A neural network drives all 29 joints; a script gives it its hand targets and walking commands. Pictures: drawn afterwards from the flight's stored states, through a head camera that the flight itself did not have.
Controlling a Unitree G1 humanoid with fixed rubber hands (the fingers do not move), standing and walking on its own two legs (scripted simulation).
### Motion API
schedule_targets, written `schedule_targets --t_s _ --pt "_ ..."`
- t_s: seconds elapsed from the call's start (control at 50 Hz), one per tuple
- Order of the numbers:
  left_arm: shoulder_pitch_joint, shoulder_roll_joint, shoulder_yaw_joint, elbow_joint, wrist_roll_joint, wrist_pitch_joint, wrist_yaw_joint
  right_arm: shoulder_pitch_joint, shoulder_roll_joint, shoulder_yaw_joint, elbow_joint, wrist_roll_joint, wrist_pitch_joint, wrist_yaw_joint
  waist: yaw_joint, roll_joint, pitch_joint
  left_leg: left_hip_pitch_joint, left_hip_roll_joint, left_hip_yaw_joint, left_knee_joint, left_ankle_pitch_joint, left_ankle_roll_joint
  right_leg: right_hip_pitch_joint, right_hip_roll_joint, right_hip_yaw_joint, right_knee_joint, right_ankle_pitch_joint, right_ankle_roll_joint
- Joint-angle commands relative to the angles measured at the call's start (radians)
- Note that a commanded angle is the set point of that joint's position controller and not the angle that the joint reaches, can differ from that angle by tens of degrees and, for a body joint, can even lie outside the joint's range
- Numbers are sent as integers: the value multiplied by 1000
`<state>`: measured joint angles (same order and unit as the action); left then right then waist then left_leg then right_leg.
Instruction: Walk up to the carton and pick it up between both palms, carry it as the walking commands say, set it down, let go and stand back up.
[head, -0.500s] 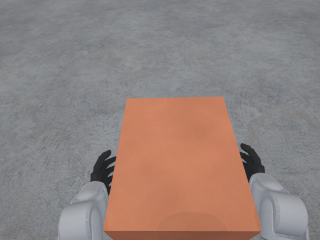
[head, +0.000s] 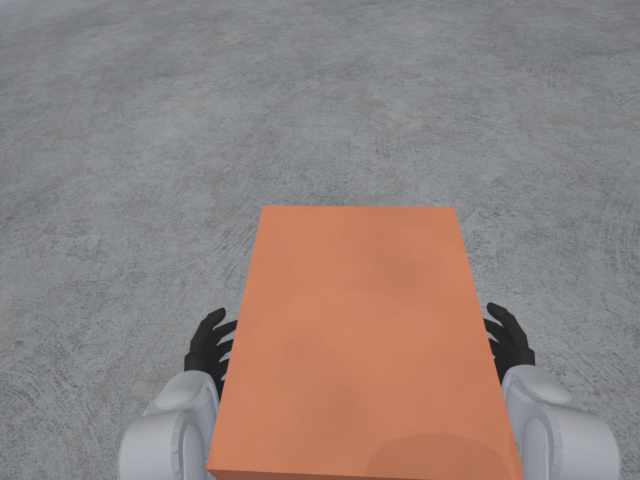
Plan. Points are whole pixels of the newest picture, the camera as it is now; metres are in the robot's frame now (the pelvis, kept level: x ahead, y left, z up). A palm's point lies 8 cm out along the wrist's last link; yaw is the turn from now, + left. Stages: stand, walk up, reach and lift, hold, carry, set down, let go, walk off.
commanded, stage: carry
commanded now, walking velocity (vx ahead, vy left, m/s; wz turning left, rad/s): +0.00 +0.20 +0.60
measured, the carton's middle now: (354, 369) +0.28 -0.01 +0.01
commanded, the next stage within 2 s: none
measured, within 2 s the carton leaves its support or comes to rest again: neither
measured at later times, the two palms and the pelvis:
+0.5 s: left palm out of the picture +0.15 +0.39 +0.06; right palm (269, 369) +0.26 +0.08 +0.07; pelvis -0.03 +0.16 +0.00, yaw +17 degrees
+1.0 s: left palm out of the picture +0.00 +0.56 +0.09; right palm (52, 427) +0.20 +0.30 +0.08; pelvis -0.10 +0.29 +0.00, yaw +35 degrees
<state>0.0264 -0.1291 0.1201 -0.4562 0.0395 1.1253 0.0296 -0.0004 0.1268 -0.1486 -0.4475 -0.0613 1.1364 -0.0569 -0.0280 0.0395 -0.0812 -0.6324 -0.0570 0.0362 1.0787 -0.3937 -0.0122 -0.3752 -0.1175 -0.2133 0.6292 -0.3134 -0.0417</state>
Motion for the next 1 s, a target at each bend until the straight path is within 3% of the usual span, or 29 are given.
schedule_targets --t_s 0.0,0.04,0.08,0.16,0.2,0.22,0.24,0.26,0.28,0.3,0.32,0.36,0.4,0.5,0.56,0.58,0.6,0.62,0.64,0.66,0.68,0.7,0.74,0.76,0.86,0.92,0.94,0.96,0.98 --pt "-404 -700 -696 -60 -271 28 -214 -482 745 828 -75 359 22 210 23 -174 -101 -103 128 -93 199 85 -59 154 -328 213 -308 145 -33" --pt "-417 -678 -683 -55 -275 39 -217 -487 738 819 -61 353 30 201 30 -224 -90 -49 109 -6 78 93 -80 161 -275 112 -286 182 -2" --pt "-412 -666 -674 -51 -275 47 -216 -473 742 804 -39 341 39 196 39 -268 -92 7 112 56 -51 44 -85 181 -282 68 -263 304 -12" --pt "-409 -680 -670 -35 -276 60 -218 -457 769 776 8 331 53 197 46 -366 -142 125 78 123 -312 -6 -55 245 -321 25 -202 539 -3" --pt "-410 -698 -674 -32 -275 61 -220 -453 782 760 31 328 53 204 48 -392 -170 178 64 136 -472 31 -26 276 -341 24 -165 563 26" --pt "-420 -709 -679 -34 -278 60 -219 -440 790 754 39 328 50 207 34 -367 -184 247 48 154 -595 109 -11 260 -334 7 -118 533 53" --pt "-413 -719 -684 -36 -278 59 -220 -415 789 746 48 327 46 209 24 -271 -212 367 40 124 -699 169 0 201 -300 -14 -9 455 89" --pt "-424 -709 -696 -40 -280 55 -220 -406 792 738 51 326 41 212 8 -114 -219 476 102 25 -749 236 2 65 -252 -25 142 211 120" --pt "-427 -707 -706 -48 -293 55 -221 -371 779 717 71 317 37 213 12 167 -216 566 348 -327 -738 639 80 -202 -107 -44 328 -336 169" --pt "-498 -714 -738 -45 -317 56 -221 -413 775 725 48 328 21 214 4 371 -224 583 383 -354 -688 877 179 -331 -58 49 500 -456 170" --pt "-486 -748 -752 -25 -330 51 -220 -411 799 729 32 330 14 218 9 310 -242 580 340 -286 -640 890 193 -337 -59 113 582 -409 149" --pt "-542 -794 -791 -64 -359 24 -218 -435 820 720 -3 322 0 231 16 181 -271 549 271 -194 -628 772 172 -318 -46 132 595 -250 133" --pt "-566 -797 -795 -122 -362 4 -208 -450 822 730 -45 326 -15 236 21 133 -308 521 242 -163 -629 689 189 -266 -24 128 535 -181 115" --pt "-410 -744 -763 -89 -312 10 -189 -373 765 758 -61 315 -7 221 18 117 -313 458 266 -300 -675 633 233 -141 40 108 291 -147 69" --pt "-392 -719 -731 -63 -297 18 -194 -382 739 772 -61 317 6 220 18 105 -284 381 241 -331 -694 597 217 4 75 94 83 -102 50" --pt "-394 -719 -722 -52 -295 19 -197 -391 732 774 -58 319 9 220 25 89 -274 331 210 -320 -690 546 190 94 68 88 -52 -42 44" --pt "-396 -721 -710 -38 -290 20 -199 -401 722 774 -51 322 12 219 34 54 -270 207 169 -292 -649 458 138 260 11 128 -201 35 30" --pt "-383 -706 -691 -26 -279 20 -202 -403 723 773 -45 326 16 220 41 -134 -260 37 89 -210 -472 209 63 414 -223 356 -338 27 -22" --pt "-354 -712 -690 -6 -281 14 -205 -437 710 798 -73 328 21 223 37 -444 -195 -150 -11 -37 -152 -158 25 374 -569 627 -381 337 -184" --pt "-394 -734 -692 -33 -286 17 -208 -496 723 810 -108 328 17 228 32 -263 -182 -144 95 -93 62 -132 9 308 -544 541 -363 382 -208" --pt "-395 -756 -679 -21 -282 25 -207 -518 735 804 -97 338 23 227 33 -137 -170 -95 119 -124 136 -44 -7 244 -470 428 -343 302 -153" --pt "-415 -750 -682 -25 -282 30 -208 -531 743 807 -75 351 29 225 31 -93 -144 -82 124 -117 173 35 -28 205 -411 328 -333 220 -97" --pt "-444 -725 -688 -47 -279 40 -212 -495 755 810 -46 351 37 215 25 -171 -107 -55 117 -71 98 104 -61 175 -305 172 -301 159 -20" --pt "-453 -711 -682 -46 -281 46 -213 -504 752 811 -43 350 39 212 30 -206 -89 -31 108 -21 40 95 -71 163 -284 128 -299 181 -10" --pt "-436 -700 -677 -45 -288 63 -212 -475 771 790 -8 334 53 202 43 -325 -117 98 84 116 -256 14 -64 223 -297 28 -209 553 -2" --pt "-422 -710 -678 -42 -285 64 -215 -473 787 775 17 333 54 208 50 -394 -161 165 60 143 -453 43 -32 285 -321 20 -160 581 38" --pt "-428 -714 -682 -43 -285 63 -215 -463 794 770 25 332 53 211 38 -379 -174 220 49 159 -564 107 -19 279 -324 10 -122 556 61" --pt "-425 -718 -685 -44 -284 61 -215 -442 796 764 34 330 49 213 26 -311 -196 319 38 147 -671 178 -6 241 -306 -7 -43 505 90" --pt "-420 -716 -694 -45 -281 58 -216 -424 795 753 44 326 45 214 15 -176 -226 441 69 73 -740 226 0 145 -265 -28 118 345 120"
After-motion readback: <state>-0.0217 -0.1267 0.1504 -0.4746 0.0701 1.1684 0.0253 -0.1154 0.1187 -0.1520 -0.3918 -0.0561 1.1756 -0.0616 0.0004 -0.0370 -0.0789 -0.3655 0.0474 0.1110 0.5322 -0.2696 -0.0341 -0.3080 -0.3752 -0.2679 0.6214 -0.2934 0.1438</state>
